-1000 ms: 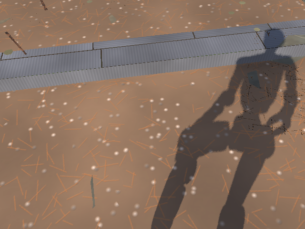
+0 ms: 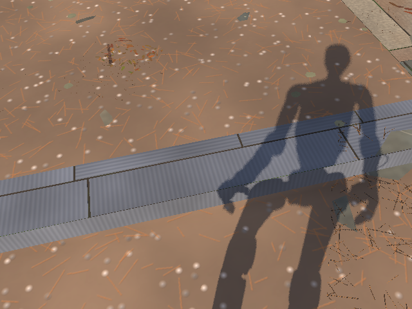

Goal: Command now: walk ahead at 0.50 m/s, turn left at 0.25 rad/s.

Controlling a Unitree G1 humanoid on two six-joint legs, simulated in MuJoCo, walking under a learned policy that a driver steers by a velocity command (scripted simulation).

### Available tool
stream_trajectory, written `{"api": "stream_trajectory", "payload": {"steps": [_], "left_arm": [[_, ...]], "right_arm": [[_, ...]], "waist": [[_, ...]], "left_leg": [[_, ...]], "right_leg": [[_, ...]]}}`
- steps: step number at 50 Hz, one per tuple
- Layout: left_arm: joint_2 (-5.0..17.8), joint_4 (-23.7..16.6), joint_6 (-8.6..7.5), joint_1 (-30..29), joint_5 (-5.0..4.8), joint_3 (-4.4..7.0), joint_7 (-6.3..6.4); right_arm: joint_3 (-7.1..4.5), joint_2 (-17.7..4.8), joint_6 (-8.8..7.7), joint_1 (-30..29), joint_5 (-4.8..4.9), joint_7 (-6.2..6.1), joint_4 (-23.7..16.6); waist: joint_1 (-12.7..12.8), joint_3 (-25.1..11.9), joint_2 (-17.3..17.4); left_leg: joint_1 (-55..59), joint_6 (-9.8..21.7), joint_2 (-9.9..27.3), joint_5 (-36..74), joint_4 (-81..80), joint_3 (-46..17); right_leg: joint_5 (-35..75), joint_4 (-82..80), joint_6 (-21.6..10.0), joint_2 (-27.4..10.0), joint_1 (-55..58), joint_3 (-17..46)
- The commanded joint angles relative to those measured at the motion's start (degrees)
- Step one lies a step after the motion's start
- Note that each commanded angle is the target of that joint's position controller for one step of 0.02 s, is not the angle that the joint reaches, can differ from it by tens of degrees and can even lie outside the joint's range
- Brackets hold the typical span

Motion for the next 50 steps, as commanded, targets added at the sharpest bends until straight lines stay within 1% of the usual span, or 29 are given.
{"api": "stream_trajectory", "payload": {"steps": [1, 7, 12, 15, 16, 17, 18, 19, 20, 21, 22, 23, 24, 25, 26, 29, 34, 38, 39, 41, 42, 43, 44, 45, 46, 47, 48, 49, 50], "left_arm": [[6.2, -1.1, -1.91, 2.6, -0.34, 1.35, 0.29], [5.5, 0.8, -1.93, 5.8, -0.35, 0.97, 0.61], [6.6, 3.3, -1.44, 10.3, -0.12, 1.14, 1.6], [8.3, 3.5, -0.72, 9.1, 0.19, 1.54, 2.21], [9.2, 3.5, -0.25, 8.6, 0.34, 1.81, 2.35], [9.9, 3.3, 0.32, 8.4, 0.4, 2.04, 2.31], [10.1, 2.6, 0.67, 7.4, 0.15, 2.07, 2.12], [6.9, -0.3, 0.32, 7.8, -0.64, 1.23, 1.49], [5.4, -3.9, -0.32, 6.2, -0.95, 1.3, 0.41], [7.7, -4.9, -0.92, -0.4, -0.02, 1.52, 0.09], [6.9, -5.6, -1.67, -1.5, -0.7, 1.17, -0.16], [6.7, -4.9, -1.73, -0.5, -0.61, 1.24, -0.05], [6.5, -5.0, -0.82, -0.2, 0.49, 1.27, 0.04], [5.8, -4.5, 0.32, 1.3, 1.38, 1.09, -0.07], [5.4, -4.8, 1.25, 1.6, 1.77, 1.08, -0.25], [4.8, -6.9, 2.44, -2.5, 1.71, 0.92, -0.59], [5.0, -10.8, 2.38, -13.9, 1.05, 0.53, -0.98], [5.0, -13.0, 1.56, -19.3, 0.67, -0.18, -1.13], [4.9, -13.1, 1.26, -18.6, 0.51, -0.33, -1.08], [6.0, -11.7, 0.81, -13.3, 0.54, -0.05, -0.64], [7.3, -10.1, 0.45, -8.7, 0.75, 0.57, -0.27], [8.3, -7.9, -0.13, -1.5, 1.07, 1.14, 0.22], [11.0, -6.4, -0.8, 6.4, 1.84, 2.03, 0.97], [17.5, -6.1, -0.69, 10.9, 2.98, 3.42, 1.28], [15.9, -5.2, 0.52, 9.2, 1.22, 3.79, 0.58], [10.6, -6.9, 0.74, 2.5, 0.59, 2.65, 0.18], [6.9, -7.2, 0.65, -1.0, 0.43, 1.67, -0.1], [5.7, -6.6, 0.41, -1.4, 0.69, 1.19, 0.02], [5.1, -5.3, 0.06, -0.5, 0.36, 0.94, 0.28]], "right_arm": [[-0.7, -2.4, 0.98, 2.2, -0.24, 0.76, -1.8], [-0.08, -1.1, 0.79, -9.2, -0.07, 1.34, -5.6], [0.69, -0.7, 0.46, -17.0, -0.4, 1.99, -9.1], [0.16, -1.8, 0.59, -14.2, -0.68, 1.7, -9.0], [-0.32, -2.7, 0.58, -10.7, -0.75, 1.46, -8.2], [-1.06, -4.0, 0.29, -5.2, -0.84, 1.29, -6.7], [-2.27, -6.1, -0.14, 3.6, -1.47, 0.88, -4.0], [-4.38, -12.5, 0.0, 10.0, -2.02, -0.09, -3.1], [-5.25, -16.1, 0.6, 7.0, -0.5, -0.11, -4.0], [-4.99, -14.6, 1.09, 5.9, 0.76, -0.35, -3.7], [-4.31, -11.7, 1.03, 2.7, 1.08, -0.71, -3.7], [-3.57, -8.8, 0.85, 0.1, 0.97, -0.81, -3.8], [-3.08, -7.5, 0.48, -1.5, 1.33, -1.09, -3.9], [-2.71, -6.8, 0.0, -2.5, 1.47, -1.17, -4.2], [-2.68, -7.1, -0.62, -2.0, 1.65, -1.07, -4.1], [-3.21, -9.4, -1.38, 0.7, 1.6, -0.91, -3.5], [-3.39, -9.7, -0.99, 6.1, 1.29, -1.04, -3.0], [-3.29, -9.8, -0.98, 8.8, 0.67, -1.61, -2.6], [-3.18, -9.5, -1.1, 8.9, 0.41, -1.87, -2.6], [-2.99, -9.6, -1.5, 6.5, 0.26, -2.25, -3.0], [-3.04, -10.2, -1.84, 5.7, 0.37, -2.23, -2.9], [-2.97, -10.5, -2.16, 4.7, 0.67, -1.93, -2.7], [-2.36, -8.7, -2.71, 4.7, 0.89, -1.63, -3.2], [-0.85, -1.8, -2.85, 12.0, 2.3, -1.47, -4.5], [-1.22, -5.4, -2.27, 14.5, 1.05, -1.74, -3.1], [-1.44, -6.8, -1.62, 10.2, -0.2, -1.67, -2.9], [-1.31, -6.7, -1.62, 5.0, -0.68, -1.04, -4.0], [-1.22, -6.0, -1.47, 2.8, -0.57, -0.53, -4.8], [-1.06, -5.3, -0.98, 2.4, -1.07, -0.04, -5.2]], "waist": [[-0.7, 0.6, -5.6], [1.2, 3.3, -5.3], [3.3, 4.4, -5.4], [1.0, 1.5, -7.3], [-0.6, -0.8, -7.9], [-2.8, -4.1, -8.0], [-7.0, -8.7, -5.9], [-8.6, -14.9, 2.3], [-5.0, -18.1, 11.3], [-6.0, -12.5, 1.6], [-4.0, -6.1, -0.9], [-1.1, -1.8, -4.3], [0.7, -0.4, -4.3], [2.0, -1.0, -3.5], [2.3, -1.5, -2.7], [1.8, -0.9, -1.1], [-2.8, 0.2, 1.2], [-4.8, 0.0, 1.8], [-4.6, -0.6, 2.5], [-1.5, -1.4, 3.0], [0.6, -3.0, 2.6], [4.4, -5.9, 0.4], [7.7, -10.6, -2.0], [4.5, -17.1, -15.6], [2.8, -18.5, -14.8], [1.3, -8.4, -6.5], [1.5, -3.4, -3.2], [0.9, -0.6, -4.6], [0.1, 0.3, -6.5]], "left_leg": [[-7.0, -0.9, 2.6, 5.7, -0.2, -1.8], [-11.4, -1.7, 2.2, 16.9, -14.1, 1.5], [-10.1, 1.0, 0.7, 15.8, -24.8, 7.0], [-4.0, 4.4, -3.4, 8.0, -27.1, 10.1], [0.2, 5.9, -5.5, 4.8, -27.4, 10.9], [6.5, 7.4, -7.4, 3.0, -29.2, 10.8], [18.9, 9.8, -7.2, 4.3, -33.9, 7.8], [35.2, 15.1, 6.4, -1.6, -35.5, -11.1], [45.2, 23.1, 18.1, 3.6, -44.2, -41.7], [41.9, 20.8, 16.0, 4.8, -45.6, -34.6], [33.9, 18.6, 14.8, 8.4, -46.8, -27.5], [26.5, 15.7, 11.8, 14.4, -48.2, -22.5], [21.9, 14.3, 9.1, 19.2, -48.8, -18.7], [19.3, 13.6, 7.2, 21.9, -49.4, -15.9], [18.2, 13.7, 6.3, 25.2, -49.5, -14.8], [16.4, 12.9, 4.1, 26.6, -50.6, -12.7], [21.4, 10.1, 2.8, 24.6, -49.8, -14.3], [26.7, 9.2, 3.8, 30.9, -46.6, -15.2], [27.3, 8.7, 4.7, 32.9, -45.6, -15.4], [25.8, 6.8, 5.2, 39.1, -42.2, -15.3], [25.5, 6.0, 4.8, 46.2, -37.7, -15.1], [24.8, 4.9, 2.2, 49.4, -28.6, -13.0], [17.5, 3.7, -0.9, 38.6, -16.2, -11.4], [2.6, 1.3, -9.2, 0.7, 3.5, -6.0], [-4.6, 1.7, -9.7, -12.7, 10.7, -6.1], [-7.2, 1.6, -5.9, -8.0, 12.8, -7.1], [-7.4, 1.5, -3.9, -4.2, 10.3, -6.5], [-7.0, 1.4, -2.5, -2.4, 7.8, -5.9], [-5.5, 0.7, -1.7, -1.2, 5.9, -5.4]], "right_leg": [[8.3, -13.9, -4.8, -16.0, 2.8, 10.5], [15.8, -14.1, -3.0, -14.1, 6.3, 1.3], [26.7, -10.6, -2.2, -16.3, 14.4, -3.0], [48.8, -1.3, -1.4, -17.4, 18.8, -5.8], [55.7, 5.1, -1.3, -17.5, 19.4, -6.6], [56.5, 14.3, -1.2, -17.5, 18.2, -6.9], [47.5, 27.6, -0.1, -16.5, 11.4, -7.7], [22.3, 47.5, 2.2, -12.5, -5.9, -8.4], [-21.3, 64.2, 4.5, 0.6, -26.4, 0.0], [-16.1, 63.8, 3.7, -4.0, -32.7, 8.6], [-10.7, 58.9, 3.5, -6.6, -32.2, 8.5], [-8.7, 52.9, 3.8, -8.3, -28.6, 8.2], [-8.5, 49.3, 4.7, -9.2, -25.3, 8.3], [-8.1, 47.1, 5.5, -9.5, -22.1, 8.3], [-8.1, 45.6, 6.2, -9.3, -21.0, 7.7], [-3.5, 38.9, 8.0, -9.1, -22.8, 6.2], [6.3, 24.9, 8.8, -7.7, -27.1, 6.1], [8.4, 16.9, 7.6, -5.5, -25.8, 5.6], [8.3, 15.7, 6.8, -4.9, -23.3, 5.6], [5.0, 12.5, 4.6, -3.6, -14.3, 5.7], [2.5, 11.0, 3.5, -1.8, -8.0, 5.1], [4.3, 6.1, 2.3, -0.8, 0.1, 3.9], [2.3, 5.1, 0.3, -7.4, 12.1, 10.3], [6.7, 3.4, -7.0, -25.2, 25.8, 35.1], [-4.3, -3.5, -10.8, -28.1, 23.4, 50.3], [-14.4, -5.2, -10.0, -25.3, 14.4, 42.9], [-14.8, -6.8, -8.6, -21.8, 7.9, 35.2], [-9.6, -8.3, -6.9, -18.9, 4.3, 29.1], [-4.6, -9.5, -5.8, -16.6, 1.9, 24.6]]}}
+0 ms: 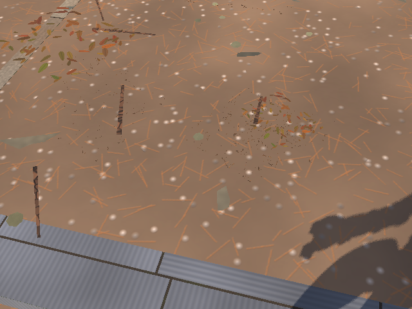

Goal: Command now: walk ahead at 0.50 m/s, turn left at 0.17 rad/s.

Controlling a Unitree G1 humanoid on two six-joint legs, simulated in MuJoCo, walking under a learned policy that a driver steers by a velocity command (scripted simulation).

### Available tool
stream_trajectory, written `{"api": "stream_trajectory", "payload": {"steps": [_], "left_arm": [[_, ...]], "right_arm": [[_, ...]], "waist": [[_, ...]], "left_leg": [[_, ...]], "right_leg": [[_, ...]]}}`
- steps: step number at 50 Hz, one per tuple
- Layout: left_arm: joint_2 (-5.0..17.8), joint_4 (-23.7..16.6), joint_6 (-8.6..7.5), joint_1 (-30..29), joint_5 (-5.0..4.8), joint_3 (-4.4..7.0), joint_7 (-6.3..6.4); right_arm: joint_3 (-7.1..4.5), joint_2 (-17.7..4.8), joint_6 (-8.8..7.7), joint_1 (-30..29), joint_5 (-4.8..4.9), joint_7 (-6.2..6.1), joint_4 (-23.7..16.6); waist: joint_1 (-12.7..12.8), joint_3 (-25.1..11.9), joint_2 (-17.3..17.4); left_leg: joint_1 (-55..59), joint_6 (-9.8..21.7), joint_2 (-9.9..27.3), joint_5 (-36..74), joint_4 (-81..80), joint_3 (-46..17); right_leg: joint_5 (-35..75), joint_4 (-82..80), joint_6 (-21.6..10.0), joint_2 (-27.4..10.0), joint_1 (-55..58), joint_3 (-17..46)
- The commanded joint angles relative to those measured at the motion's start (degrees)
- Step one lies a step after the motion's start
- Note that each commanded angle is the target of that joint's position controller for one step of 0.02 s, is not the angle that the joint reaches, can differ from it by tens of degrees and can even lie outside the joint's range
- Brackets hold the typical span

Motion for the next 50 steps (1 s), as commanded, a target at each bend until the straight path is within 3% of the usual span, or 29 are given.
{"api": "stream_trajectory", "payload": {"steps": [1, 4, 6, 11, 13, 16, 18, 19, 20, 21, 22, 23, 24, 25, 26, 27, 28, 29, 30, 31, 32, 34, 35, 36, 38, 42, 45, 48, 50], "left_arm": [[4.9, 0.3, -1.11, 5.3, -0.5, 1.16, 0.21], [5.7, 2.7, -2.24, 9.0, -1.08, 1.58, -0.2], [5.4, 3.8, -2.11, 11.0, -1.17, 1.59, -0.1], [4.8, 6.7, -1.57, 17.2, -0.65, 1.52, 0.7], [5.0, 8.1, -1.57, 20.5, -0.14, 1.49, 1.32], [6.0, 9.6, -1.1, 24.4, 0.09, 1.9, 2.31], [5.5, 12.0, -1.01, 32.7, 2.16, 2.1, 3.63], [5.1, 13.0, -0.6, 35.8, 2.6, 2.03, 4.21], [4.8, 13.2, -0.54, 35.1, 2.99, 1.92, 4.72], [4.1, 13.5, -0.35, 33.5, 2.21, 1.84, 5.12], [4.3, 11.3, 0.35, 26.2, 0.84, 1.51, 4.55], [4.2, 9.2, 0.7, 18.9, -1.34, 1.31, 3.43], [8.4, 9.0, 0.21, 19.5, -3.27, 1.82, 0.78], [13.4, 6.6, -1.77, 14.4, -4.43, 3.31, -1.25], [11.5, 2.2, -3.23, 13.1, -5.7, 3.38, -2.01], [8.5, 2.0, -3.76, 14.3, -3.8, 3.84, -2.26], [2.7, 2.6, -2.95, 17.9, -3.33, 3.5, -1.6], [0.0, 2.5, -1.58, 17.7, -2.46, 3.14, -0.96], [-1.9, 1.9, -0.29, 15.8, -1.05, 2.91, -0.64], [-3.6, 1.3, 0.92, 14.0, -0.02, 2.63, -0.37], [-3.5, 0.5, 1.93, 15.8, -0.09, 2.8, -0.2], [-3.9, -1.6, 3.34, 13.5, -0.66, 2.34, 0.3], [-3.8, -2.1, 3.64, 11.0, -0.99, 2.3, 0.38], [-1.6, -3.3, 3.95, 8.0, -1.05, 2.65, 0.27], [0.3, -4.1, 4.18, 3.8, -0.59, 3.33, -0.23], [-1.4, -6.2, 4.02, -3.1, -0.6, 2.22, -2.23], [-0.6, -7.9, 4.27, -7.9, -0.8, 1.75, -3.8], [2.0, -7.4, 4.67, -5.5, -0.5, 2.43, -3.25], [3.6, -6.1, 4.62, -1.4, -0.75, 3.15, -2.55]], "right_arm": [[-0.27, -3.0, 0.43, 1.3, -1.06, 1.16, -3.2], [0.13, -1.6, 0.99, 0.0, -1.21, 1.6, -3.8], [0.44, -1.2, 1.13, -4.7, -1.39, 1.69, -5.6], [1.8, 1.4, 1.54, -13.8, -1.1, 1.48, -9.5], [2.09, 2.1, 1.65, -18.2, -1.38, 0.86, -11.9], [2.4, 2.1, 0.87, -27.0, -1.47, 0.38, -17.3], [3.15, 2.9, -0.26, -36.9, -1.7, 0.35, -22.2], [3.96, 3.8, -0.94, -43.0, -1.09, 0.5, -26.1], [4.89, 5.1, -1.63, -46.6, -0.17, 0.75, -29.3], [5.93, 6.5, -1.89, -47.1, 0.27, 1.0, -31.7], [6.94, 7.9, -1.68, -41.1, 1.18, 1.98, -30.9], [6.95, 9.0, -0.81, -30.7, 1.56, 2.59, -27.8], [3.82, 4.2, 0.23, -12.2, 2.17, 1.47, -20.9], [0.32, -2.8, 0.97, 6.5, 0.84, -0.22, -16.6], [-2.87, -12.8, 0.22, 14.6, -1.33, -0.43, -14.8], [-2.86, -14.0, 0.88, 13.9, -0.73, -0.36, -13.5], [-2.49, -11.6, 0.84, 5.1, -0.87, -0.04, -13.5], [-1.3, -6.6, 0.67, -2.1, -0.76, 0.11, -13.2], [0.18, -0.7, 0.32, -6.7, -0.52, -0.05, -11.6], [1.2, 3.1, 0.02, -9.8, -0.35, 0.28, -10.3], [1.42, 4.3, -0.85, -10.8, -0.37, 0.71, -10.1], [0.95, 4.5, -2.43, -9.3, -0.01, 1.42, -6.8], [0.65, 4.6, -2.95, -8.6, -0.09, 1.22, -5.9], [0.25, 3.0, -3.29, -7.3, -0.2, 0.92, -5.5], [0.25, 3.2, -4.02, -5.0, 0.4, -0.06, -4.7], [-0.06, 1.3, -4.45, 0.1, 1.19, -2.03, -3.0], [-1.03, -2.2, -3.88, 3.4, 0.84, -3.04, -2.6], [-1.87, -4.8, -2.12, 5.4, 0.67, -3.97, -2.3], [-2.5, -6.6, -0.41, 5.9, 0.18, -3.97, -2.5]], "waist": [[0.9, -0.5, -7.5], [0.2, -1.7, -7.1], [0.9, -0.7, -6.6], [2.8, 0.6, -7.2], [3.9, 1.9, -7.7], [5.8, 4.7, -4.9], [11.6, 5.7, -4.6], [13.9, 6.0, -4.8], [13.9, 6.4, -6.7], [12.6, 5.6, -8.2], [8.1, 2.8, -6.5], [2.2, -1.7, -5.9], [-4.3, -11.3, -5.7], [-15.1, -22.6, -7.6], [-17.0, -34.2, 11.6], [-12.8, -39.9, 20.6], [-5.3, -30.6, 14.1], [-0.5, -19.8, 6.8], [2.2, -9.4, 5.2], [4.6, -4.3, 6.2], [6.3, -3.8, 8.0], [8.6, -1.2, 6.1], [7.8, -0.8, 3.9], [6.8, 0.5, 2.4], [5.2, 0.2, 2.3], [3.5, -0.8, 1.2], [1.7, 0.5, 2.6], [2.7, -1.2, 4.5], [4.2, -2.7, 5.1]], "left_leg": [[-12.8, -1.2, 5.0, 3.6, 3.8, -0.6], [-16.7, -2.7, 6.0, 5.5, 4.8, 2.2], [-21.5, -3.8, 8.2, 8.0, 2.0, 3.7], [-30.3, -4.7, 11.0, 8.4, 1.1, 7.0], [-39.3, -3.7, 11.9, 3.7, 6.8, 7.0], [-58.7, -3.5, 13.3, -7.2, 16.8, 5.7], [-76.2, -2.1, 13.1, -19.3, 25.3, 3.4], [-80.8, -1.9, 12.9, -25.4, 23.4, 3.6], [-79.8, -1.5, 13.2, -27.5, 19.7, 2.7], [-72.7, -0.3, 13.3, -26.5, 14.2, 1.6], [-51.0, -0.7, 11.7, -16.1, -0.2, 7.3], [-18.7, 0.1, 8.9, -1.1, -10.5, 8.8], [8.7, 0.7, 1.0, 6.3, -7.1, 15.3], [25.7, 2.7, 4.0, 4.4, -6.7, 5.3], [35.8, 4.8, 22.8, 8.3, -21.8, -20.4], [34.2, 3.6, 30.3, 23.3, -35.1, -38.3], [24.4, 3.4, 32.2, 26.1, -36.9, -38.0], [15.0, 3.5, 30.7, 20.8, -36.1, -31.6], [5.6, 2.7, 27.1, 15.2, -35.7, -23.7], [-2.3, 1.1, 23.1, 10.9, -36.7, -15.1], [-5.6, 1.4, 23.9, 10.1, -38.7, -11.8], [-6.7, -0.4, 23.3, 10.5, -44.1, -5.3], [-5.8, -1.2, 22.9, 11.5, -46.6, -2.1], [-4.7, -1.1, 21.8, 15.0, -49.8, 2.1], [0.4, -3.3, 18.9, 29.0, -51.4, 10.7], [9.4, -1.9, 15.2, 34.8, -54.0, 18.8], [17.1, -2.0, 17.8, 45.5, -54.8, 20.7], [27.2, -2.5, 20.4, 67.8, -47.0, 21.8], [29.5, -1.5, 21.4, 74.1, -36.9, 21.7]], "right_leg": [[2.4, -17.6, -8.0, -14.9, 9.4, 18.6], [14.0, -17.6, -9.5, -14.5, 11.3, 13.7], [14.1, -19.1, -9.7, -14.1, 12.5, 11.7], [13.9, -19.5, -10.5, -14.3, 18.1, 10.3], [14.7, -19.0, -11.4, -16.8, 24.4, 12.6], [8.6, -19.4, -13.1, -19.7, 35.7, 17.4], [16.1, -14.9, -13.3, -21.3, 49.8, 21.8], [18.8, -15.0, -13.0, -21.5, 52.0, 23.0], [20.6, -16.4, -11.7, -21.6, 49.8, 22.4], [23.1, -18.6, -9.9, -20.7, 44.1, 20.7], [22.4, -24.0, -9.1, -17.1, 30.1, 15.6], [31.0, -26.2, -7.3, -15.2, 11.4, 11.5], [53.9, -15.5, -7.3, -13.0, 3.2, 7.4], [64.7, 6.0, -2.6, -9.8, -2.7, 4.9], [24.5, 31.2, 1.6, -1.4, -9.7, 5.2], [-9.4, 52.2, 1.3, 4.1, -11.3, 12.5], [-6.8, 63.4, 1.2, 1.7, -16.5, 15.5], [-3.8, 64.7, 1.3, -2.6, -19.4, 9.7], [-2.0, 64.1, 1.1, -4.4, -22.0, 6.5], [0.2, 65.1, 0.2, -4.8, -22.5, 7.6], [0.0, 67.2, -0.3, -4.4, -22.1, 7.6], [0.2, 65.5, -1.4, -4.5, -25.5, 7.8], [2.2, 62.2, -1.1, -4.4, -26.1, 8.4], [3.5, 56.1, -0.8, -3.9, -26.2, 6.7], [10.1, 47.3, -1.2, -2.6, -25.2, 4.1], [16.6, 26.0, -2.1, -1.9, -19.7, -3.8], [13.8, 12.5, -3.6, -1.7, -14.0, -6.1], [4.6, 9.7, -6.2, 0.6, -11.1, -7.8], [-4.0, 7.9, -8.4, 2.9, -7.0, -8.6]]}}
Over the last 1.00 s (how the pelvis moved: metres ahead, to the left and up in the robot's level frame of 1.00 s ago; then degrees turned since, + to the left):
0.54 0.11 -0.01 29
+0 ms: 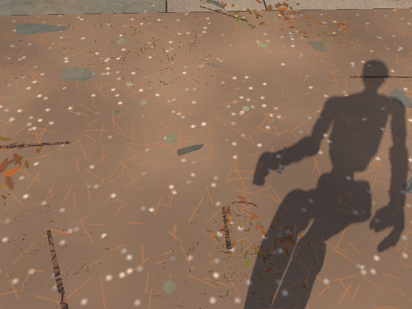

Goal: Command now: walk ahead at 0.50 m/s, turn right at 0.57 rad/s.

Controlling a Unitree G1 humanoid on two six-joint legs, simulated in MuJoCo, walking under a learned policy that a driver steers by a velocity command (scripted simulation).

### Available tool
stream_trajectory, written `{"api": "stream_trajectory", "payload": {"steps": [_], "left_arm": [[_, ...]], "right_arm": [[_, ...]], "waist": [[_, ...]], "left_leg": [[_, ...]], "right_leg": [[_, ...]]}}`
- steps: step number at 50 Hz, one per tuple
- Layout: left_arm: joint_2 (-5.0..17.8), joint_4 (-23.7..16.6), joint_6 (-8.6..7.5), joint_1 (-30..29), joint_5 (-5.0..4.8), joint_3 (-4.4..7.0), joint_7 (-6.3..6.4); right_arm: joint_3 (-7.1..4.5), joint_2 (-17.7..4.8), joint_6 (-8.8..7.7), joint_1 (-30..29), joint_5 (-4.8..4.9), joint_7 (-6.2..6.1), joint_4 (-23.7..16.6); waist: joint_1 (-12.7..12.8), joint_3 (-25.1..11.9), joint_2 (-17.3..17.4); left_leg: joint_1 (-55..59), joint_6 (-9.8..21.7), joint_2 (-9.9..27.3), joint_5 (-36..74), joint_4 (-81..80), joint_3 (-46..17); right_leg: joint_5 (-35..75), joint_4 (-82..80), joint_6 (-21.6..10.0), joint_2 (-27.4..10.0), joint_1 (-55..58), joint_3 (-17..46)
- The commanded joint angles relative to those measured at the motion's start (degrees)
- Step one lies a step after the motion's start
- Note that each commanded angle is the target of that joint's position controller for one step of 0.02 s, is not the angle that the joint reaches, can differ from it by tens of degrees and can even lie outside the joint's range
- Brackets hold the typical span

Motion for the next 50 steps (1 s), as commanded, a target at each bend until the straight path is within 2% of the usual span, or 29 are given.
{"api": "stream_trajectory", "payload": {"steps": [1, 2, 3, 4, 5, 6, 7, 8, 10, 13, 16, 21, 23, 24, 25, 26, 27, 28, 29, 30, 31, 32, 33, 36, 39, 41, 43, 46, 50], "left_arm": [[7.0, -0.2, -0.58, 9.1, -0.16, 2.68, 1.04], [8.0, 1.5, -1.1, 14.6, 0.43, 3.5, 1.84], [11.6, 2.8, -1.4, 19.7, 0.98, 4.8, 2.66], [16.7, 1.9, -0.9, 16.2, 0.43, 5.68, 2.53], [15.6, 1.0, -0.82, 17.3, -0.99, 5.52, 2.63], [13.2, 1.0, -1.27, 15.5, -1.12, 4.82, 3.08], [10.8, 1.5, -1.78, 14.1, -1.12, 4.05, 3.25], [9.8, 1.3, -2.58, 12.7, -1.16, 3.54, 3.57], [9.5, 1.0, -4.28, 12.2, -1.31, 2.91, 3.59], [11.7, 1.8, -5.26, 16.0, -1.18, 3.23, 3.26], [11.4, 2.4, -5.01, 19.5, -1.13, 3.07, 2.84], [11.6, 3.2, -4.94, 23.5, -0.78, 2.58, 3.28], [12.4, 3.2, -5.17, 22.3, -0.51, 2.53, 3.7], [13.3, 3.0, -5.29, 20.9, -0.45, 2.64, 3.81], [14.0, 2.9, -5.45, 19.8, -0.34, 2.78, 3.83], [14.1, 2.8, -5.43, 18.7, -0.25, 2.72, 3.66], [11.6, 1.8, -5.55, 18.8, -0.33, 1.95, 3.47], [6.0, 0.4, -5.39, 25.8, -2.33, 0.79, 3.44], [9.1, 1.6, -5.17, 27.5, -0.85, 1.0, 3.53], [10.2, 1.6, -4.74, 22.9, -0.1, 1.23, 3.43], [10.0, 0.7, -4.74, 18.1, 0.27, 0.89, 2.9], [9.1, 0.1, -4.52, 16.3, 0.21, 0.67, 2.41], [8.7, -0.1, -3.94, 16.3, 0.63, 0.47, 2.0], [7.7, 0.5, -2.89, 16.9, 1.19, 0.01, 1.32], [7.0, -1.5, -2.78, 10.3, 1.27, -0.62, 1.02], [6.1, -2.8, -2.89, 5.5, 1.07, -1.26, 0.84], [5.1, -3.8, -3.08, 1.4, 0.79, -1.87, 0.69], [5.2, -4.8, -3.33, -3.0, 0.46, -2.08, 0.76], [6.2, -5.5, -3.77, -4.0, 0.49, -1.71, 1.34]], "right_arm": [[-3.04, -12.4, 1.77, 0.4, -0.39, -0.2, -3.5], [-3.23, -13.0, 2.3, -0.8, 0.08, 0.31, -4.3], [-2.89, -11.1, 2.29, -3.2, 0.06, 0.59, -6.0], [-2.05, -6.1, 1.63, -6.2, 0.26, 1.63, -11.9], [-1.96, -8.2, 0.39, -10.5, -0.53, 2.14, -13.4], [-1.79, -8.6, -0.8, -11.9, 0.28, 2.66, -13.7], [-1.87, -9.2, -1.34, -10.7, 0.79, 2.61, -12.9], [-1.8, -9.2, -0.81, -10.8, 0.03, 2.47, -13.0], [-1.44, -8.4, 1.26, -9.4, -1.44, 2.84, -12.5], [-0.55, -6.8, 2.62, -13.7, -1.27, 3.34, -14.7], [0.07, -6.4, 2.89, -21.1, -1.09, 3.79, -17.2], [0.51, -6.8, 1.99, -27.4, -0.44, 4.41, -19.7], [0.17, -7.8, 1.58, -25.6, -0.45, 4.32, -19.5], [-0.35, -8.9, 1.41, -22.8, -0.52, 4.01, -18.9], [-1.03, -10.2, 1.16, -18.1, -0.54, 3.51, -17.5], [-1.72, -11.3, 0.7, -10.1, -0.62, 2.87, -15.0], [-2.49, -14.0, 0.16, -1.4, -1.7, 2.04, -13.7], [-3.8, -20.5, 0.17, 2.4, -3.24, 1.86, -13.4], [-3.69, -18.3, 0.95, 0.5, -1.38, 2.83, -12.6], [-2.55, -13.4, 1.21, -5.5, -0.64, 3.12, -13.5], [-1.58, -9.8, 1.02, -8.4, -0.41, 3.42, -13.3], [-1.12, -8.7, 0.72, -8.8, -0.56, 3.41, -12.5], [-0.87, -8.3, 0.33, -8.3, -0.29, 3.28, -11.4], [-1.08, -9.2, -1.03, -5.3, 0.29, 3.69, -9.0], [-1.22, -9.7, -1.23, -3.1, 0.62, 3.88, -7.3], [-1.1, -9.4, -1.05, -1.6, 0.75, 4.0, -6.2], [-1.19, -10.0, -0.95, 0.1, 0.78, 4.01, -5.2], [-1.27, -10.9, -0.72, 2.8, 0.62, 3.86, -3.7], [-1.38, -11.9, -0.09, 3.6, 0.11, 3.35, -2.0]], "waist": [[5.9, -4.0, 7.7], [9.1, -6.4, 4.9], [11.5, -8.4, -0.7], [6.2, -7.5, -12.4], [8.6, -6.5, -2.6], [6.7, -2.3, 1.5], [3.6, 0.7, 5.9], [1.6, 1.1, 6.8], [0.4, -0.5, 5.3], [1.7, 0.3, 2.4], [5.0, 1.0, -0.9], [8.4, -0.4, -3.4], [7.0, -0.5, -3.9], [5.1, -1.0, -4.4], [2.9, -2.8, -4.6], [-1.3, -6.7, -2.7], [-4.8, -12.8, 0.4], [-2.1, -19.6, 13.8], [-0.7, -19.2, 14.8], [1.2, -9.3, 7.3], [0.9, -4.8, 2.5], [1.7, -2.9, 3.3], [2.6, -2.1, 5.1], [3.4, -2.0, 5.9], [2.5, -0.1, 5.4], [1.4, 0.8, 5.3], [0.2, 1.2, 5.3], [-1.2, 1.3, 5.1], [-0.6, 1.4, 5.6]], "left_leg": [[2.9, 3.6, 16.1, 74.5, 18.3, -3.9], [-2.7, 3.4, 15.1, 65.8, 30.2, -3.8], [-17.9, 2.2, 11.6, 41.0, 47.0, -5.0], [-47.0, -1.8, -4.2, -6.8, 66.3, -10.4], [-52.7, -1.6, -1.2, -4.4, 67.4, -22.3], [-52.3, -1.2, 1.7, 1.0, 63.9, -24.0], [-48.7, -1.2, 3.8, 4.1, 57.7, -23.5], [-45.4, -1.7, 5.0, 5.1, 53.5, -23.8], [-41.5, -3.0, 5.5, 5.5, 48.6, -23.2], [-43.2, -4.2, 5.6, 9.8, 40.1, -21.0], [-44.1, -4.3, 4.3, 17.9, 29.2, -19.9], [-41.6, -2.4, 1.9, 24.3, 18.2, -18.8], [-36.8, -0.6, 1.2, 22.7, 14.3, -19.5], [-32.7, 0.4, 0.2, 20.2, 12.9, -19.3], [-27.3, 1.4, -1.3, 17.2, 11.8, -18.8], [-18.4, 2.7, -2.1, 17.5, 8.4, -18.0], [-5.7, 5.0, 5.8, 12.9, 8.5, -25.6], [8.5, 11.6, 21.4, 7.8, 4.8, -51.4], [5.8, 14.6, 23.4, 2.5, -3.0, -66.7], [-2.8, 14.0, 21.4, -3.1, -3.9, -58.0], [-9.3, 12.6, 18.1, -0.4, -4.8, -49.4], [-12.6, 10.9, 15.2, 4.6, -5.9, -43.0], [-15.3, 9.9, 13.0, 9.3, -6.9, -38.8], [-16.4, 10.7, 11.7, 20.2, -8.5, -33.2], [-14.9, 11.5, 11.0, 21.4, -11.4, -29.6], [-14.4, 10.8, 9.5, 22.7, -11.9, -26.9], [-13.8, 10.1, 8.8, 25.1, -11.7, -25.1], [-10.9, 9.7, 9.6, 30.2, -9.7, -24.0], [-5.8, 8.8, 12.2, 38.7, -4.7, -24.5]], "right_leg": [[-12.6, -3.9, -3.3, 3.9, 9.1, -0.7], [-12.3, -9.7, -4.6, 4.9, 18.5, 1.2], [-16.2, -11.0, -7.8, -3.5, 30.8, 14.5], [-16.3, -18.3, -18.4, -17.1, 43.6, 48.4], [-14.6, -24.2, -19.8, -20.3, 40.8, 52.0], [-11.8, -25.5, -17.8, -20.1, 35.0, 46.3], [-5.5, -26.1, -14.3, -17.6, 28.7, 40.2], [-0.1, -25.9, -11.8, -14.4, 25.1, 35.5], [8.0, -26.1, -10.3, -11.4, 22.0, 30.2], [12.5, -26.7, -8.9, -8.6, 20.4, 26.8], [14.1, -25.8, -6.1, -6.3, 22.0, 25.4], [20.1, -22.4, -3.5, -8.0, 29.0, 25.5], [22.3, -21.0, -2.0, -9.8, 30.4, 26.5], [27.0, -18.9, -0.9, -10.3, 30.7, 26.5], [34.1, -14.0, 0.1, -9.9, 31.2, 25.8], [36.7, -4.1, 1.3, -7.4, 30.4, 23.3], [24.9, 9.8, 2.2, -4.7, 22.7, 21.5], [-8.3, 29.7, 5.1, 4.3, 5.7, 15.8], [-22.2, 36.3, 4.8, 5.2, -2.0, 17.7], [-17.6, 38.2, 4.7, 1.5, -4.5, 18.2], [-14.1, 35.0, 4.7, -0.6, -4.0, 17.5], [-13.0, 31.6, 4.8, -2.2, -3.1, 16.8], [-12.5, 29.1, 5.2, -3.2, -1.3, 16.3], [-10.4, 26.4, 6.0, -3.8, -1.2, 14.4], [-4.7, 20.0, 7.4, -6.5, -6.6, 12.2], [-0.4, 13.0, 8.2, -7.3, -6.9, 10.5], [3.0, 6.3, 8.4, -7.1, -5.2, 9.0], [4.1, 0.0, 8.0, -5.9, -2.8, 7.3], [-1.9, -5.0, 5.4, -4.1, 1.0, 6.4]]}}
Over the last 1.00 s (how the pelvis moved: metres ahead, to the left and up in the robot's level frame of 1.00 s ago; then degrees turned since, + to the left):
0.56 0.12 0.09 -18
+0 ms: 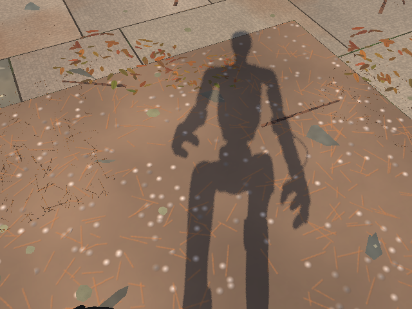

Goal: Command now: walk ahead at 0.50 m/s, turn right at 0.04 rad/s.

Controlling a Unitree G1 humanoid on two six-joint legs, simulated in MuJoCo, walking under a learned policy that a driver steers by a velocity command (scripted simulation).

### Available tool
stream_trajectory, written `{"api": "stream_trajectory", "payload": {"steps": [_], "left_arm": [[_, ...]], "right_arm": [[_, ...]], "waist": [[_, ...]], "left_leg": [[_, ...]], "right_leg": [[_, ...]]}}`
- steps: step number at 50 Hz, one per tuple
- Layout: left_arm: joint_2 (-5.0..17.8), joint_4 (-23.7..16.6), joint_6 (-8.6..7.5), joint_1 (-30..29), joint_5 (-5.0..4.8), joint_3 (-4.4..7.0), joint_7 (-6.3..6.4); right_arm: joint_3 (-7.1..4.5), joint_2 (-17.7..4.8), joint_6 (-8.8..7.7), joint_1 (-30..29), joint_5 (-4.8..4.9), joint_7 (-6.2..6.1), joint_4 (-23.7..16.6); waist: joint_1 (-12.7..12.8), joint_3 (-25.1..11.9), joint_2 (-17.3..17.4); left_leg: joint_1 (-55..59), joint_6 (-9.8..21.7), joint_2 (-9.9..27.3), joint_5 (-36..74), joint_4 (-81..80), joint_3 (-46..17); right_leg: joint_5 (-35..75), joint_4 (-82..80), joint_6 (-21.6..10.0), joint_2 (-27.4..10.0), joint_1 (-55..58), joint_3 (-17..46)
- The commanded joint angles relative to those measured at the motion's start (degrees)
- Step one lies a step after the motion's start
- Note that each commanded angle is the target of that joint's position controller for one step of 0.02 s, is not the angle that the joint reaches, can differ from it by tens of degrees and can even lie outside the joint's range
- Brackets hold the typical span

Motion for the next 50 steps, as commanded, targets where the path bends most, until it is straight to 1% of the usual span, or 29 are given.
{"api": "stream_trajectory", "payload": {"steps": [1, 2, 3, 4, 5, 6, 7, 8, 10, 13, 17, 22, 25, 26, 28, 29, 30, 31, 32, 33, 34, 35, 36, 37, 38, 41, 44, 47, 50], "left_arm": [[5.1, -3.9, -1.32, -1.4, 0.12, 1.59, 0.71], [5.6, -1.9, -1.76, 4.6, 0.48, 2.07, 1.13], [7.7, 1.2, -2.42, 13.6, 1.32, 3.0, 1.76], [12.8, 2.3, -2.74, 22.9, 2.62, 4.36, 2.6], [16.5, 2.9, -2.06, 23.9, 1.34, 5.46, 2.65], [12.7, 3.1, -1.59, 20.6, -0.67, 4.79, 2.45], [9.5, 2.7, -1.71, 16.1, -0.97, 3.92, 2.25], [7.3, 2.7, -2.05, 13.5, -0.84, 3.35, 1.99], [5.4, 3.7, -2.76, 12.3, -1.06, 2.81, 2.13], [6.7, 5.8, -3.81, 15.0, -1.58, 3.29, 2.11], [7.0, 8.0, -3.99, 18.2, -1.08, 3.47, 2.19], [6.8, 10.1, -4.35, 20.8, -0.93, 3.24, 2.63], [7.3, 11.7, -4.07, 22.6, -0.67, 3.26, 3.29], [7.8, 12.1, -3.87, 22.6, -0.59, 3.36, 3.52], [9.3, 12.3, -3.43, 21.6, -0.39, 3.63, 3.91], [10.2, 12.3, -2.98, 21.1, -0.2, 3.86, 4.04], [10.8, 12.1, -2.4, 20.7, -0.29, 4.0, 4.13], [10.4, 10.7, -2.34, 20.0, -0.5, 3.76, 4.16], [4.7, 7.0, -2.87, 22.5, -1.67, 2.55, 3.01], [8.5, 5.8, -3.44, 17.7, -0.89, 3.51, 2.75], [8.1, 4.2, -4.01, 13.4, -0.98, 3.3, 2.43], [7.4, 3.9, -4.58, 12.4, -1.11, 2.89, 2.38], [7.0, 4.1, -4.25, 12.3, -0.68, 2.95, 2.44], [6.7, 4.0, -3.12, 13.1, 0.3, 2.85, 2.42], [6.2, 4.2, -1.95, 14.2, 0.82, 2.79, 2.23], [5.3, 2.7, -0.22, 11.9, 0.98, 2.63, 1.77], [5.7, -0.1, -0.04, 4.0, 0.79, 2.61, 1.64], [5.6, -2.0, -0.27, -1.7, 0.4, 2.34, 1.36], [5.8, -3.9, -0.77, -6.6, 0.03, 1.97, 1.11]], "right_arm": [[-2.23, -10.2, -0.11, 0.9, -0.21, -0.65, -1.3], [-2.18, -10.3, 0.16, 0.5, 0.07, -0.75, -0.9], [-1.77, -9.4, 0.23, 0.4, 0.32, -0.83, -1.0], [-0.65, -5.9, -0.01, -0.1, 1.22, -0.7, -4.0], [-0.58, -4.1, 0.11, 4.0, 1.19, -0.7, -4.7], [-1.88, -8.8, 0.72, -0.6, -0.39, -1.01, -4.2], [-1.67, -7.7, 0.42, -3.7, -0.29, -0.51, -5.1], [-1.39, -6.6, 0.41, -4.8, -0.1, -0.2, -5.0], [-1.21, -5.6, 1.7, -3.4, -1.15, 0.44, -3.8], [-1.21, -4.9, 2.68, -5.9, -1.46, 1.24, -4.2], [-1.02, -4.4, 2.92, -14.3, -0.74, 1.42, -6.2], [-0.29, -3.5, 2.56, -22.5, -0.79, 1.71, -8.7], [-0.13, -3.6, 2.36, -25.8, -1.08, 2.01, -10.4], [-0.21, -3.8, 2.31, -25.9, -1.17, 2.07, -10.7], [-0.68, -4.6, 2.31, -23.0, -1.34, 1.81, -10.3], [-1.19, -5.4, 2.2, -18.7, -1.49, 1.57, -9.2], [-2.0, -6.6, 1.82, -11.2, -1.81, 1.3, -6.9], [-3.54, -10.2, 1.54, -1.6, -2.62, 0.69, -4.3], [-5.58, -17.4, 1.8, 0.5, -2.45, -0.12, -4.8], [-5.57, -16.9, 2.51, -0.3, 0.14, 0.07, -4.9], [-5.35, -15.7, 2.78, -3.7, 0.47, -0.25, -4.7], [-4.52, -12.3, 2.72, -6.2, 0.43, -0.42, -4.7], [-3.97, -10.4, 2.56, -8.3, 0.39, -0.59, -4.8], [-3.47, -8.9, 2.34, -9.9, 0.77, -0.76, -4.8], [-3.27, -8.6, 1.92, -10.2, 0.81, -0.7, -5.0], [-3.8, -10.7, 0.97, -8.0, 0.86, -0.53, -4.6], [-3.97, -11.0, 1.12, -4.8, 0.82, -0.54, -4.2], [-4.15, -11.2, 1.31, -1.8, 0.78, -0.64, -3.9], [-4.22, -11.5, 1.48, 0.7, 0.31, -0.99, -3.8]], "waist": [[3.1, 1.2, 6.7], [6.0, -1.7, 5.7], [9.5, -7.4, 3.7], [12.7, -15.5, -3.8], [10.4, -18.4, -13.1], [9.7, -11.3, -4.2], [7.8, -4.8, -2.5], [6.2, -2.3, -1.6], [3.6, -0.8, -3.1], [2.9, 0.1, -1.7], [4.8, 3.0, -0.9], [6.8, 4.5, -1.0], [7.5, 5.3, -1.1], [7.2, 5.1, -1.3], [5.5, 2.6, -2.6], [3.6, -0.3, -3.0], [0.4, -4.6, -2.3], [-3.7, -10.2, 0.8], [-1.4, -16.5, 14.4], [-2.1, -19.5, 10.5], [-0.8, -10.9, 6.6], [1.0, -5.4, 2.5], [3.2, -1.9, 0.8], [5.2, -1.1, 1.5], [6.1, -1.7, 2.5], [6.1, -1.4, 3.4], [3.6, 0.9, 4.5], [1.1, 0.9, 5.3], [-0.7, 1.0, 5.5]], "left_leg": [[-0.7, 6.5, 16.6, 37.7, 4.1, -7.2], [-1.1, 5.6, 15.2, 43.7, 11.6, -5.5], [-6.3, 4.4, 12.7, 40.8, 22.2, -3.3], [-20.5, 2.4, 8.6, 21.8, 40.3, -0.2], [-35.9, 1.3, -0.2, -14.5, 54.8, -0.7], [-40.6, 1.9, 3.4, -11.6, 58.2, -6.1], [-41.0, 2.1, 5.5, -6.8, 56.5, -6.3], [-38.6, 1.9, 7.3, -3.5, 53.1, -6.0], [-33.8, 0.4, 8.7, -1.1, 49.7, -5.3], [-35.2, -1.1, 9.3, 2.8, 47.3, -3.9], [-41.0, -1.9, 9.3, 10.6, 40.2, -5.2], [-39.6, -0.5, 7.6, 17.8, 28.5, -2.5], [-39.0, 1.6, 6.8, 15.3, 23.6, -0.1], [-38.2, 2.5, 6.1, 13.1, 22.4, 0.9], [-32.8, 4.9, 2.7, 7.4, 21.2, 3.7], [-27.9, 6.3, 0.5, 4.4, 20.6, 4.7], [-18.7, 7.9, -1.6, 4.9, 17.3, 4.7], [-3.6, 11.0, 3.1, 3.4, 15.5, -3.2], [14.2, 19.7, 20.6, 3.0, 12.7, -32.7], [16.4, 22.2, 23.8, 7.2, 4.9, -47.7], [10.5, 20.4, 22.1, 9.5, 4.7, -37.3], [2.5, 17.9, 20.0, 14.4, 3.6, -31.2], [-4.1, 15.6, 16.9, 18.8, 2.4, -26.6], [-8.7, 14.2, 14.2, 21.6, 1.3, -23.0], [-10.7, 13.9, 13.0, 23.2, 0.8, -21.1], [-13.2, 14.0, 10.7, 23.6, -1.0, -19.0], [-12.1, 12.5, 9.6, 20.0, -2.3, -19.9], [-8.3, 11.1, 9.2, 20.5, -1.0, -20.8], [-4.4, 10.9, 9.7, 24.6, 1.7, -22.4]], "right_leg": [[-4.9, -3.9, -2.3, 3.0, 6.2, -2.0], [-4.5, -7.8, -3.5, 4.8, 14.0, -2.7], [-3.8, -8.9, -5.5, 3.2, 27.0, -0.4], [-10.6, -10.5, -9.8, -11.7, 43.2, 17.2], [-9.8, -17.2, -15.7, -22.4, 49.2, 39.7], [-11.7, -17.9, -14.5, -19.0, 43.9, 35.8], [-8.8, -19.4, -13.1, -16.4, 36.6, 27.8], [-5.2, -21.6, -11.1, -13.3, 31.3, 22.2], [-0.1, -24.6, -9.0, -9.4, 25.0, 15.4], [5.7, -27.1, -10.1, -8.4, 24.1, 11.6], [6.7, -29.5, -9.2, -8.0, 26.1, 5.5], [12.1, -29.3, -7.4, -8.4, 29.8, -1.1], [18.0, -26.5, -6.5, -10.0, 35.1, -3.4], [22.5, -24.4, -6.1, -10.4, 36.9, -4.2], [40.7, -16.4, -5.1, -10.7, 39.5, -6.3], [48.1, -8.9, -4.7, -10.7, 40.0, -7.4], [47.6, 2.2, -3.9, -9.9, 37.4, -8.9], [34.6, 17.5, -2.5, -8.4, 26.4, -9.3], [-6.8, 40.6, 0.8, 1.6, 2.5, -9.7], [-23.3, 48.4, 1.0, 6.1, -6.3, 2.6], [-18.3, 47.4, 0.5, 2.0, -10.9, 5.2], [-14.3, 42.1, 0.6, -0.3, -9.3, 4.6], [-13.4, 37.5, 1.0, -1.8, -6.2, 4.6], [-13.2, 34.2, 1.9, -2.6, -2.6, 4.7], [-13.2, 32.3, 2.6, -2.7, -0.3, 4.5], [-10.0, 26.5, 4.5, -2.6, -1.2, 2.9], [-2.9, 17.8, 5.8, -2.6, -5.6, 2.6], [2.7, 10.4, 5.9, -1.5, -6.9, 3.0], [3.8, 5.0, 5.5, 0.2, -7.1, 3.1]]}}
Over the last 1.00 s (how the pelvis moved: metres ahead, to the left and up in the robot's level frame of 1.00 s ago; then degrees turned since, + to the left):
0.54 -0.04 0.01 -20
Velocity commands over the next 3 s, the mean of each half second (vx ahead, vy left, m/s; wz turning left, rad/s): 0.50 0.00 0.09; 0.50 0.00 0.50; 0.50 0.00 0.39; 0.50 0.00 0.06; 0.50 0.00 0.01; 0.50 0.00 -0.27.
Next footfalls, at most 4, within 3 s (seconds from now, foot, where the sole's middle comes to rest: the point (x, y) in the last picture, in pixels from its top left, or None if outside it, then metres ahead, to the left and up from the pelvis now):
0.06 right None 0.19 -0.10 -0.78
0.62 left None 0.48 0.10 -0.78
1.14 right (187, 216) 0.82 0.03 -0.78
1.64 left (102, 201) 0.91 0.35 -0.78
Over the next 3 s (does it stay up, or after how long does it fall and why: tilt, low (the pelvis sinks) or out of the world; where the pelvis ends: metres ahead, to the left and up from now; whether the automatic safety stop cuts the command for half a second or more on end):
stays up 1.41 0.61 0.01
